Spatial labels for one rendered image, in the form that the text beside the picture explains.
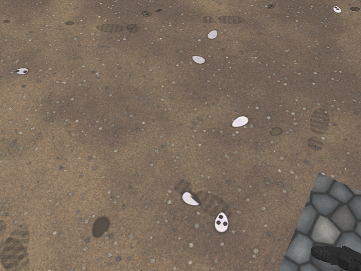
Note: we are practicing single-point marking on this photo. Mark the right robot hand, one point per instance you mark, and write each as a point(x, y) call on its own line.
point(344, 257)

